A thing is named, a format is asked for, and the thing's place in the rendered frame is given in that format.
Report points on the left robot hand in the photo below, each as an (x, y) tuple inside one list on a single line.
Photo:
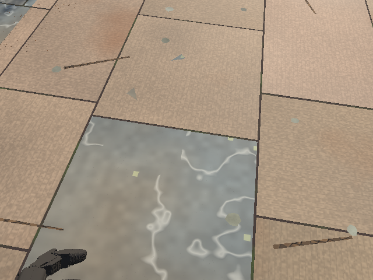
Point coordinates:
[(51, 262)]

